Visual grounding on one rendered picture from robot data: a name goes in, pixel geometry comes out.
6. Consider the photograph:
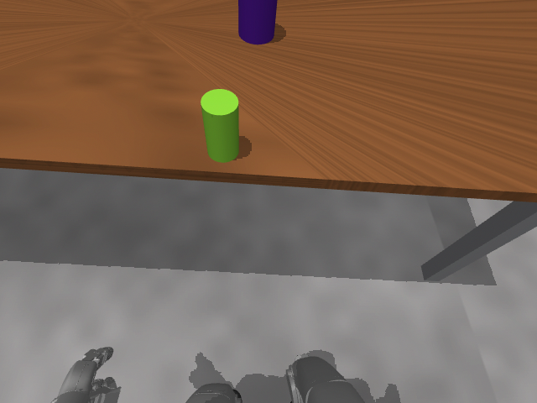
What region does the left robot hand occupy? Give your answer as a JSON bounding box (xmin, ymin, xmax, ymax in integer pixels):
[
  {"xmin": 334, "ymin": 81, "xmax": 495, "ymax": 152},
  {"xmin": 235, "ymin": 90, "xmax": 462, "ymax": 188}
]
[{"xmin": 58, "ymin": 347, "xmax": 121, "ymax": 403}]

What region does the table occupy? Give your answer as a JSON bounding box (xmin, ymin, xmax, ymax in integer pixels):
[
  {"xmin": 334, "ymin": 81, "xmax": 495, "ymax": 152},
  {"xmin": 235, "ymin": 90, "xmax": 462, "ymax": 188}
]
[{"xmin": 0, "ymin": 0, "xmax": 537, "ymax": 281}]

